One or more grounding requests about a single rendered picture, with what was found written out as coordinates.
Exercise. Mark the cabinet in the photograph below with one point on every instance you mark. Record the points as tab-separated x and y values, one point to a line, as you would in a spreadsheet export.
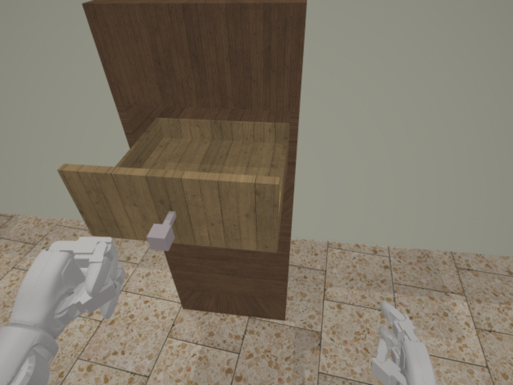
236	60

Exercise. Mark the robot left hand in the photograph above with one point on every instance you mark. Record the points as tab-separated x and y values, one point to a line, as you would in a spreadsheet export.
88	267

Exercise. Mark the drawer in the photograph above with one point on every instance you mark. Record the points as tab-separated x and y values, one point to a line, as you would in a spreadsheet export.
224	179

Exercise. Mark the robot right hand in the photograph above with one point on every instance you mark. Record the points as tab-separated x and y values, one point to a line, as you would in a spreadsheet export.
410	356

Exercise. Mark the robot left forearm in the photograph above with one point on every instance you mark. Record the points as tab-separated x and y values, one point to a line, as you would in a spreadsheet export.
25	355

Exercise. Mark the handle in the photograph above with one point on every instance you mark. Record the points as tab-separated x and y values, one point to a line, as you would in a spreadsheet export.
161	236

